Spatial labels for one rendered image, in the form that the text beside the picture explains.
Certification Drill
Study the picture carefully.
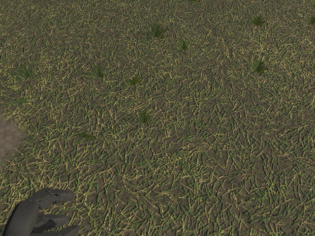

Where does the robot left hand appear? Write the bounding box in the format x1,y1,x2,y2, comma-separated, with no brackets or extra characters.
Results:
2,187,81,236

